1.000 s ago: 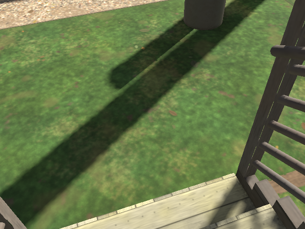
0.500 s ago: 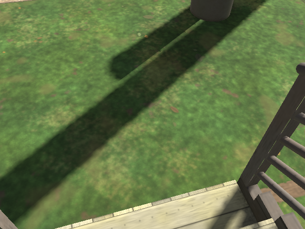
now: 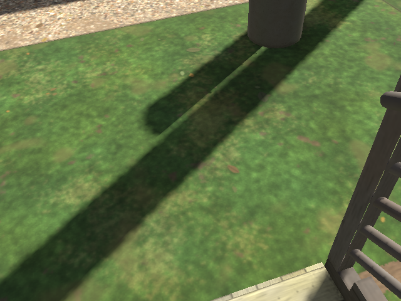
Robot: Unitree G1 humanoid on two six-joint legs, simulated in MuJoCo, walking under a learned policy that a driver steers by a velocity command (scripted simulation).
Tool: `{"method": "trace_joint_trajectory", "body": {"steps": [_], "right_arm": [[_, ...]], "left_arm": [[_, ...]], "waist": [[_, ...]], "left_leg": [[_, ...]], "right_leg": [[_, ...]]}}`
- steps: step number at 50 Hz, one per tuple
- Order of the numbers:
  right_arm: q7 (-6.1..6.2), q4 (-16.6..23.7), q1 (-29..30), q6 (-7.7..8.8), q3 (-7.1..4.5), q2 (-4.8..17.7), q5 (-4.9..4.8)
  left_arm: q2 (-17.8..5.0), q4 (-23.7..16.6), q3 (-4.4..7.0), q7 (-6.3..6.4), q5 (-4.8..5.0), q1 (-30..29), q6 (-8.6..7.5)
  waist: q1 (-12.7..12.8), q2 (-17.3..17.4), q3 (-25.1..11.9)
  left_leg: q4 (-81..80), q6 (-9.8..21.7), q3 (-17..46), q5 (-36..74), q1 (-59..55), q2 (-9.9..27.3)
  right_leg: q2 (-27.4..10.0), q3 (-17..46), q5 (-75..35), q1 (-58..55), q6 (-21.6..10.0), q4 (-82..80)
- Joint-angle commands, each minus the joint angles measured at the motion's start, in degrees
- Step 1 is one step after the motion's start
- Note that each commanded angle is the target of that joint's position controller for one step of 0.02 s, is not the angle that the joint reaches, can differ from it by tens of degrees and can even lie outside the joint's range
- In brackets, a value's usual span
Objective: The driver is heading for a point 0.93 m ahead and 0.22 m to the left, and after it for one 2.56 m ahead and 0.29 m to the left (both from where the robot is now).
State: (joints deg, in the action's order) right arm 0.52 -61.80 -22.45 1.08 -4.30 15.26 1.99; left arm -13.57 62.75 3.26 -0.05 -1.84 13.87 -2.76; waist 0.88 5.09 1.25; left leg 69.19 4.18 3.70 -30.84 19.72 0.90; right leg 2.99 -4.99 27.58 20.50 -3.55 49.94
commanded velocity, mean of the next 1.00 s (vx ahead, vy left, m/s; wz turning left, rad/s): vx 0.49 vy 0.00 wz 0.05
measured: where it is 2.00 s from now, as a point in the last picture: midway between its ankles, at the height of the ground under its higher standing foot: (220, 227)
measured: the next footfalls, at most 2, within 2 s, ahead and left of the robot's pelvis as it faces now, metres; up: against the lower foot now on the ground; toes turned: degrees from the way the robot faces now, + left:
left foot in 0.32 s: +0.22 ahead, +0.05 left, -0.17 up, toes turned +3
right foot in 0.86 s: +0.59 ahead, -0.15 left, -0.33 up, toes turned -1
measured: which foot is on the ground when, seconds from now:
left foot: up 0.00-0.30, down 0.32-0.88, up 0.90-1.00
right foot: down 0.00-0.32, up 0.34-0.84, down 0.86-1.00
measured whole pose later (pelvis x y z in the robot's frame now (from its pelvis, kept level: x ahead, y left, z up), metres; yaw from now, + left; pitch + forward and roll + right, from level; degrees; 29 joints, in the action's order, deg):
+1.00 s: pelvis +0.55 -0.08 -0.30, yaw +5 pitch -1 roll -1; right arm -6.4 -60.4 -23.5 5.6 -0.1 12.7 4.2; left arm -12.3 60.3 1.3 -4.4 -6.6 18.7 -4.3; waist -1.6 1.7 1.5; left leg 98.5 7.1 6.7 -20.0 32.2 -0.3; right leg 2.4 -7.8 19.2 14.4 -5.2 35.3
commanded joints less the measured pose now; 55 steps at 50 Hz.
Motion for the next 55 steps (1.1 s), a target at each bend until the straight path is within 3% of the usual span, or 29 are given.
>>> {"method": "trace_joint_trajectory", "body": {"steps": [1, 4, 7, 10, 13, 15, 16, 17, 18, 20, 21, 22, 23, 26, 31, 34, 38, 39, 41, 43, 44, 45, 47, 48, 49, 50, 52, 54, 55], "right_arm": [[-0.18, 7.7, 9.0, 0.01, -1.99, 6.6, 0.01], [-2.04, 4.5, 4.3, -1.26, -1.05, 2.2, 0.55], [-3.69, 8.1, 13.4, -3.29, 0.52, 0.8, 1.16], [-3.00, 10.9, 20.2, -2.63, 1.11, 2.4, 0.25], [-1.90, 9.3, 14.6, -1.68, 1.07, 3.3, -0.51], [-1.49, 5.8, 3.6, -1.12, 0.76, 2.8, -0.48], [-1.82, 3.0, -6.3, -1.22, -0.32, 3.9, -0.28], [-2.60, 1.8, -11.7, -0.36, 0.22, 4.4, -0.44], [-2.77, 2.3, -11.1, 0.02, 0.55, 7.3, -0.62], [-1.52, 4.3, -6.6, 1.79, -0.30, 7.3, -1.40], [-0.83, 6.1, 0.1, 2.11, 2.10, 0.5, -0.88], [-0.37, 4.6, -1.9, 2.88, 2.19, 1.8, 0.43], [0.17, 4.1, -2.3, 3.68, 3.16, 0.2, -0.17], [0.82, 3.0, -5.3, 4.07, 1.79, 3.2, -0.63], [1.68, 0.8, -15.7, 5.05, 2.08, -0.6, -0.55], [1.13, 2.1, -10.1, 6.11, 3.12, -0.8, -1.41], [0.09, 1.0, -10.5, 5.17, 3.06, -1.8, -0.90], [-2.94, -4.0, -18.8, 4.87, 5.91, -3.2, 5.67], [-4.81, -3.4, -13.5, 4.79, 3.53, 3.6, 4.35], [-8.05, -5.0, -11.1, 3.88, 2.82, 4.7, 6.11], [-9.45, -4.2, -17.4, 4.19, 3.33, -0.1, 4.29], [-10.16, -2.0, -18.6, 4.29, 2.89, 0.9, 3.03], [-8.44, 7.8, 0.5, 5.74, 4.15, 1.6, -0.10], [-7.05, 7.9, 2.2, 5.55, 4.34, 0.8, 0.08], [-5.87, 5.5, -1.9, 6.22, 4.30, -0.1, 2.52], [-5.83, 3.7, -2.6, 5.57, 4.19, -1.0, 3.26], [-5.93, 3.8, -0.1, 4.29, 3.91, -3.1, 4.55], [-6.80, 4.7, -1.2, 4.29, 3.87, -2.7, 5.94], [-6.53, 7.2, 5.6, 4.40, 4.59, -3.3, 4.44]], "left_arm": [[-8.1, -0.8, 0.52, 1.27, -0.57, 3.6, -2.27], [-5.0, -3.5, 0.01, 2.77, -0.37, -3.4, -3.61], [-3.1, -3.1, -0.38, 2.40, 1.13, 5.1, -2.88], [-3.6, -3.2, -0.04, 2.80, 0.34, 8.2, -2.06], [-5.0, -4.2, 0.88, 3.03, -0.25, 7.7, -2.06], [-3.0, -3.3, 0.89, 3.02, -0.16, 11.0, -0.72], [-3.5, -3.0, 1.54, 2.65, 0.16, 8.3, 0.13], [2.0, -5.2, 0.91, 1.91, 0.90, 11.0, 0.19], [3.1, -7.7, 0.13, 2.31, 1.02, 16.4, -0.21], [-3.5, -7.9, 0.93, 2.94, -0.25, 11.2, -0.54], [-5.7, -6.9, 1.99, 1.96, -0.82, 5.2, 0.24], [-4.3, -7.1, 1.98, 1.42, -0.97, 3.8, 0.75], [-3.4, -8.2, 1.65, 0.95, -0.38, 0.4, 1.20], [1.7, -7.6, 0.22, -0.33, -1.02, -2.8, 3.03], [-1.4, -8.1, 1.03, -0.47, 0.19, -16.3, 2.28], [1.9, -10.7, -0.74, -1.05, -0.95, -20.1, 0.23], [-0.5, -11.9, -0.73, -0.84, 1.35, -19.8, 0.73], [-0.5, -13.7, -2.28, -4.62, -8.53, -17.1, 0.71], [-4.1, -11.3, -0.92, -4.94, -6.09, -9.5, 1.08], [-8.3, -0.9, 1.10, -3.67, -2.85, 19.9, 0.07], [-10.7, 0.6, 1.25, -4.38, -2.72, 31.7, -0.02], [-13.7, -0.9, 1.74, -5.37, -3.18, 29.8, -0.64], [-10.7, -1.9, 1.47, -4.91, -5.40, 19.5, -2.08], [-2.9, -2.3, -0.61, -5.16, -6.06, 14.4, -1.79], [5.0, -5.1, -3.80, -4.40, -4.96, 7.2, -2.57], [8.0, -7.6, -5.45, -3.65, -4.45, 1.2, -3.85], [3.6, -7.3, -4.72, -2.11, -3.05, 0.7, -4.94], [1.3, -5.5, -4.36, -1.41, -5.66, 8.0, -6.21], [4.0, -3.3, -5.46, -0.66, -6.59, 11.1, -6.65]], "waist": [[-0.5, -6.7, 12.4], [-7.9, -5.0, 5.3], [-3.7, -9.4, 6.9], [-0.3, -10.0, 9.1], [-0.7, -10.0, 7.5], [-3.3, -6.1, 6.0], [-9.3, -1.6, 3.2], [-5.7, 0.4, -5.4], [-0.3, 0.6, -7.5], [-2.5, 2.2, -8.2], [-0.7, -5.1, -0.5], [-0.9, 0.9, 2.8], [1.7, -4.7, 7.5], [0.4, 1.7, 3.5], [-6.2, -0.9, 8.2], [-4.9, -7.6, 7.8], [-7.9, -2.4, 8.9], [-4.1, -2.6, 10.1], [-1.6, -7.8, 6.6], [7.5, -11.9, 0.8], [7.8, -21.6, -15.5], [6.5, -22.0, -22.6], [8.1, -5.9, -2.3], [4.6, -1.2, 3.9], [-1.6, -0.9, 3.7], [-4.7, -2.2, 9.8], [-5.3, -8.3, 6.5], [-4.7, -5.6, 2.2], [-2.0, -3.6, 3.4]], "left_leg": [[4.5, -1.3, 5.6, 6.8, 28.5, -0.2], [-8.8, -4.4, -1.5, 39.6, 4.2, -3.8], [-10.8, -4.9, -3.5, 40.7, 6.3, -4.8], [-21.4, -5.4, -6.1, 40.3, 4.6, -5.4], [-35.6, -4.4, -10.2, 39.7, -8.3, -4.5], [-54.5, -0.5, -7.4, 42.1, -16.2, -0.6], [-62.8, 5.5, -1.9, 48.2, -23.8, 5.2], [-37.9, 4.4, 6.4, 69.7, -39.4, 12.7], [-30.4, 3.6, 8.3, 76.1, -42.1, 17.3], [-40.4, 11.9, 21.6, 24.3, -35.9, 22.9], [-45.5, 9.9, 19.8, 13.6, -26.1, 16.4], [-44.2, 10.9, 24.1, 22.0, -18.6, 19.4], [-45.9, 9.1, 17.6, 35.2, -8.5, 15.6], [-47.0, 9.8, 10.3, 52.2, -4.4, 12.2], [-40.5, 7.7, 10.5, 28.3, -21.2, 7.1], [-39.4, 7.5, 7.7, 20.7, -4.8, 5.8], [-33.0, 5.4, 2.7, 22.3, -6.8, 2.4], [-27.4, 5.4, 5.5, 17.8, -7.7, 6.2], [-17.7, 6.8, 7.3, 29.4, -14.5, 5.7], [5.4, 4.2, 2.7, 36.4, -3.7, -1.2], [33.6, 1.1, 2.6, 5.4, 16.6, -9.0], [51.9, -0.4, 0.4, -16.5, 28.8, -8.9], [45.0, 1.0, 3.9, -2.5, 50.3, -2.7], [38.6, 3.7, 4.9, 6.6, 47.1, 1.1], [19.9, 4.8, 11.4, 25.0, 33.3, 6.2], [6.7, 4.8, 9.3, 29.3, 22.0, 9.4], [-4.0, 2.5, 3.7, 31.1, 11.0, 8.1], [-5.7, 1.1, 1.2, 39.4, 11.4, 6.8], [-16.8, -0.1, 8.6, 50.8, 22.9, 10.5]], "right_leg": [[-19.9, 38.8, 18.2, -0.9, -10.4, -28.6], [-11.8, 19.1, 16.6, 20.2, -6.5, -17.0], [-12.3, 20.8, 19.5, 19.6, -7.1, -15.5], [-11.0, 17.9, 15.6, 16.4, -7.1, -11.1], [-7.9, 11.9, -0.3, 13.2, -6.6, 0.1], [-4.8, 8.8, -14.0, 7.3, -7.3, 19.2], [1.7, 4.1, -4.7, 10.0, -7.3, 44.1], [4.0, 7.2, 18.1, 26.5, -7.3, 62.2], [1.3, 12.3, 12.4, 36.0, -9.4, 64.0], [-2.4, 15.3, -3.2, 47.8, -6.3, 51.2], [-3.8, 14.9, -10.0, 47.2, -3.8, 44.2], [-4.6, 15.8, -10.6, 45.0, -2.2, 39.2], [-6.1, 14.5, -16.8, 37.7, 0.3, 25.1], [-7.3, 5.9, -22.4, 21.3, 2.7, 12.4], [-7.6, 7.4, -38.0, 37.3, 0.7, 1.5], [-7.3, 5.0, -57.3, 18.0, 0.5, -13.1], [-6.0, 2.1, -54.5, 6.7, 0.8, -21.3], [-13.0, 9.7, -49.8, 4.9, -1.8, -22.4], [-10.4, 6.4, -40.2, -0.4, -0.7, -25.8], [-7.5, 1.7, -51.2, -30.2, -0.2, -29.7], [-14.2, 6.9, -70.9, -60.4, -12.4, -9.3], [-22.3, 18.7, -80.8, -67.9, -21.1, -6.2], [-29.1, 26.6, -36.0, -45.1, -19.2, -23.1], [-25.4, 22.3, -20.8, -29.2, -15.7, -28.1], [-24.3, 21.3, -28.6, -12.6, -13.6, -29.1], [-23.4, 16.1, -31.1, 5.6, -13.6, -34.3], [-17.1, 8.3, -29.6, 14.6, -12.4, -34.4], [-15.6, 3.9, -37.5, 10.0, -11.2, -26.2], [-17.9, 5.8, -34.1, -0.5, -9.2, -23.2]]}}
